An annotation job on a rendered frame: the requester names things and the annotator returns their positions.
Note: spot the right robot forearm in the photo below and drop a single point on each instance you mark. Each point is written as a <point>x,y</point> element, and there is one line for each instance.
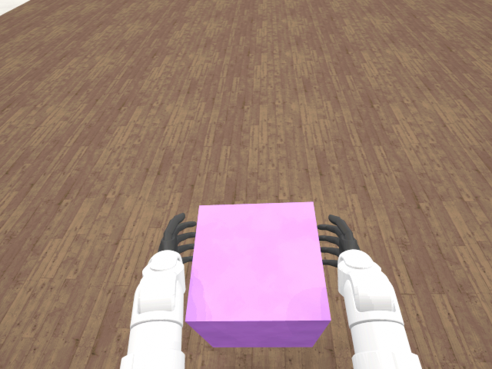
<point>373,314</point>

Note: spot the left robot forearm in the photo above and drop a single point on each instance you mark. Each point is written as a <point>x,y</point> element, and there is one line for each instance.
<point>157,315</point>

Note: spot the robot right hand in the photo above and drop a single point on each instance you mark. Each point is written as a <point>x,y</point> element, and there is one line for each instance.
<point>345,240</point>

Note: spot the robot left hand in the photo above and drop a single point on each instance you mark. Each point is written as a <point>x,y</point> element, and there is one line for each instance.
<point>171,238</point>

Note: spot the carton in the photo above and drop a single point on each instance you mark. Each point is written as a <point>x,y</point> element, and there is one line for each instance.
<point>257,277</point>

